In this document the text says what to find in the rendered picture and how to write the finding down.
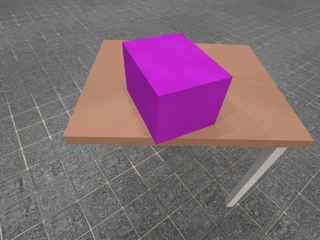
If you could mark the carton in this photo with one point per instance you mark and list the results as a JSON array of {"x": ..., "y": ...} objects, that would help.
[{"x": 175, "y": 86}]

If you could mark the table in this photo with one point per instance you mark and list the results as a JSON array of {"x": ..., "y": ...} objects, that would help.
[{"x": 254, "y": 112}]

